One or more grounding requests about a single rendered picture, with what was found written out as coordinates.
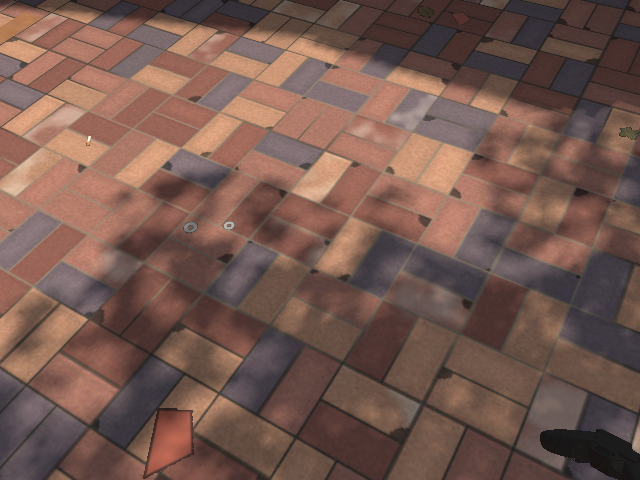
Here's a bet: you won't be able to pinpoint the right robot hand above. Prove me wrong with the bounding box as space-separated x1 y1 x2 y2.
540 429 640 480

